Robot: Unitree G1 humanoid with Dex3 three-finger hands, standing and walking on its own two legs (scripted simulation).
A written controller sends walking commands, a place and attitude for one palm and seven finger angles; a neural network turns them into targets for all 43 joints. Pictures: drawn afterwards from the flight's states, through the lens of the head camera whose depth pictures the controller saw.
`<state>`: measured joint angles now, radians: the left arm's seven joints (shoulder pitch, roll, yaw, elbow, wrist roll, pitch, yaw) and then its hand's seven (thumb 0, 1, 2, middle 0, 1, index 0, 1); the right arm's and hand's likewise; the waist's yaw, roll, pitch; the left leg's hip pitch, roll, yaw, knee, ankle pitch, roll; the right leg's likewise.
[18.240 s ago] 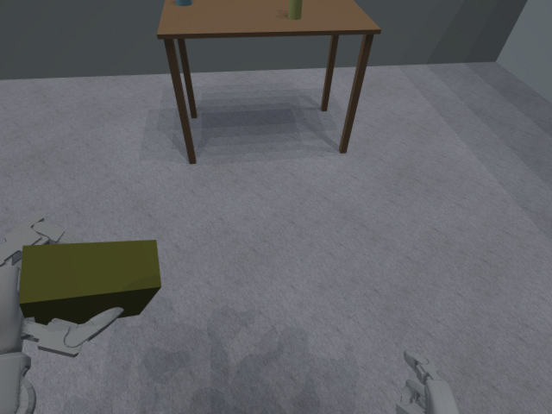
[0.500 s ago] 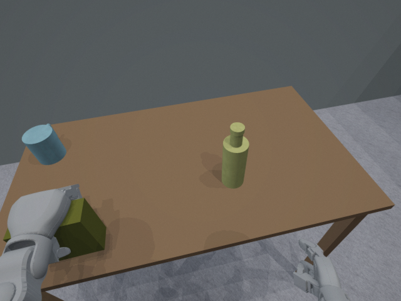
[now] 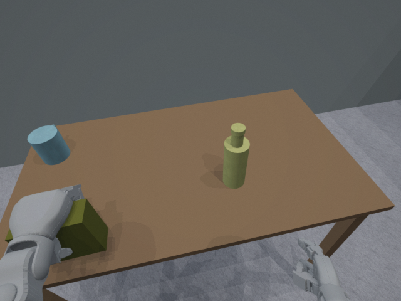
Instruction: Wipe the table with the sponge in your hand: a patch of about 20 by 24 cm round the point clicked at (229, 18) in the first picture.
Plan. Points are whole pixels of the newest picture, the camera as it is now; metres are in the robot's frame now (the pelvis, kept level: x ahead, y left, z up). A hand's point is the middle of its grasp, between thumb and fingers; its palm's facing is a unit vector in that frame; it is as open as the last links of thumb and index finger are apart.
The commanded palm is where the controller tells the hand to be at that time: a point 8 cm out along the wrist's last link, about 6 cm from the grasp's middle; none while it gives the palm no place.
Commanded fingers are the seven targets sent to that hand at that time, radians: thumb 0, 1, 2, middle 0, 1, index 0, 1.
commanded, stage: move the sponge above the wiping area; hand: left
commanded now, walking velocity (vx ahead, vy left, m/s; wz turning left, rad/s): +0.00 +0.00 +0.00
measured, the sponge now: (68, 237) +0.19 +0.31 +0.02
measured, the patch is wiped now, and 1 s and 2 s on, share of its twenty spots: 0.00 0.00 0.00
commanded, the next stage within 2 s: lower the sponge onto the table in 0.06 s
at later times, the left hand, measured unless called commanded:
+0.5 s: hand (59, 225) +0.20 +0.32 +0.06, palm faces -0.03 -0.07 -1.00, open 9.6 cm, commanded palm +0.18 +0.31 +0.13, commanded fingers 0.00 0.10 1.30 -1.20 -1.60 -1.20 -1.60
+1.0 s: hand (69, 227) +0.20 +0.31 +0.04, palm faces -0.05 -0.07 -1.00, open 9.6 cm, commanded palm +0.19 +0.30 +0.11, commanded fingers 0.00 0.10 1.30 -1.20 -1.60 -1.20 -1.60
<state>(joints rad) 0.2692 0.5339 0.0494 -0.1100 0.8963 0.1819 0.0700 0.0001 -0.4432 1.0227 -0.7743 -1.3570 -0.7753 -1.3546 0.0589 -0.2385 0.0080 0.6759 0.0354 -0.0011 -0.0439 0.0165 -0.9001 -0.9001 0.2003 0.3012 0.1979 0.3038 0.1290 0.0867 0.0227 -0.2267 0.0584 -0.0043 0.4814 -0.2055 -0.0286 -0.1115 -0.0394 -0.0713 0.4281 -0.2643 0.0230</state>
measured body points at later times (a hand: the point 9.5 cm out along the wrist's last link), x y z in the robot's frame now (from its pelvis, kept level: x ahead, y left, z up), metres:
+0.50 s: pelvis +0.00 +0.00 +0.00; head -0.01 -0.02 +0.45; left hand +0.19 +0.31 +0.12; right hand +0.23 -0.21 -0.09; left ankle +0.04 +0.14 -0.74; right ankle -0.02 -0.14 -0.74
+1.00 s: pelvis +0.00 +0.00 +0.00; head +0.00 -0.02 +0.45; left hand +0.20 +0.31 +0.09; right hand +0.23 -0.21 -0.09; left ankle +0.04 +0.14 -0.74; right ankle -0.02 -0.14 -0.74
